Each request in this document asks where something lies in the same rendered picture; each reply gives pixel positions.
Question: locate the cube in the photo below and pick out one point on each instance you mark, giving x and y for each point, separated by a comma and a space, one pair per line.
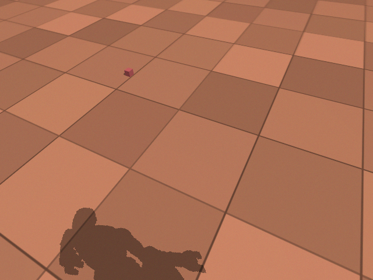
129, 72

